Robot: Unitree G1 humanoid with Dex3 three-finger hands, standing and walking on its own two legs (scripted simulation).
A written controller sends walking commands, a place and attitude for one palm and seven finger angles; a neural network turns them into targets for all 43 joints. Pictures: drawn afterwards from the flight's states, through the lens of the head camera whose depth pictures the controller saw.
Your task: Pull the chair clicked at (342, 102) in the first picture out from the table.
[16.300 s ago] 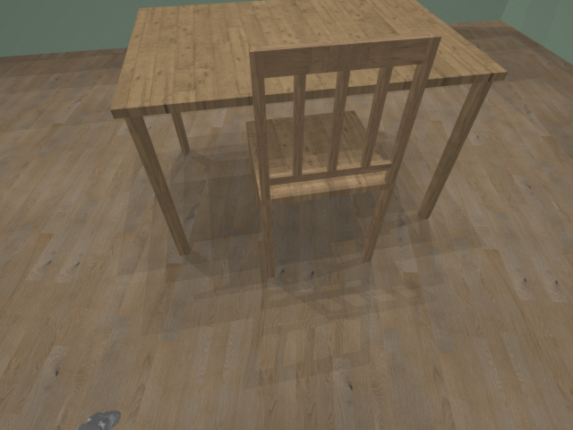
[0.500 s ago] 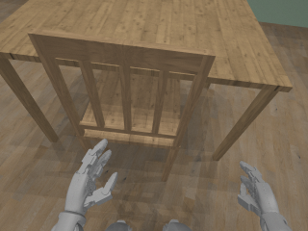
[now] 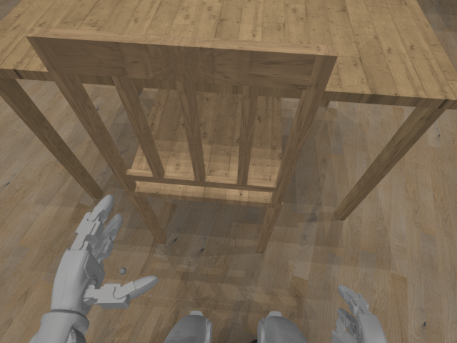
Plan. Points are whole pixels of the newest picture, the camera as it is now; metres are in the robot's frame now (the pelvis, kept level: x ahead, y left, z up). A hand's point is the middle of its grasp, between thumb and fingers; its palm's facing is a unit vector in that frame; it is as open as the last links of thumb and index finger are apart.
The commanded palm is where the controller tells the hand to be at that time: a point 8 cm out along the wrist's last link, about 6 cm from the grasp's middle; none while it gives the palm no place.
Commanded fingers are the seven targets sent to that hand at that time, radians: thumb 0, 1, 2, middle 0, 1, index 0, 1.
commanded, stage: raise the hand toward the chair's back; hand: left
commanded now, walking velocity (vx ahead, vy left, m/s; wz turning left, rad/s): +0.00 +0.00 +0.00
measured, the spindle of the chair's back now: (194, 138) +0.50 +0.10 +0.01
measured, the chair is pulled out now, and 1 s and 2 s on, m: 0.00 0.00 0.00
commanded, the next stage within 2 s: aim the fingers beside a spindle in 1.18 s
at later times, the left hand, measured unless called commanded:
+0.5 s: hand (106, 265) +0.23 +0.20 +0.04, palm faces -0.06 -1.00 -0.07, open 16.8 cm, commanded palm +0.21 +0.26 +0.05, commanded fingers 0.00 -0.50 0.30 -0.06 -0.08 -0.06 -0.08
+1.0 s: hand (95, 250) +0.25 +0.21 +0.06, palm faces -0.02 -1.00 -0.07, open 16.9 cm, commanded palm +0.22 +0.27 +0.05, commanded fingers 0.00 -0.50 0.30 -0.06 -0.08 -0.06 -0.08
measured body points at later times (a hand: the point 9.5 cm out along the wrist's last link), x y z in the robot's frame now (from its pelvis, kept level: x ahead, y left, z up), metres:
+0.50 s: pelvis +0.00 +0.01 +0.01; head +0.08 +0.02 +0.45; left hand +0.23 +0.25 +0.04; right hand +0.21 -0.21 -0.07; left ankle +0.00 +0.09 -0.65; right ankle +0.03 -0.09 -0.65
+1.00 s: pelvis +0.01 +0.01 +0.01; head +0.08 +0.02 +0.46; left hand +0.24 +0.27 +0.06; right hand +0.18 -0.24 -0.06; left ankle +0.00 +0.09 -0.65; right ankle +0.03 -0.09 -0.65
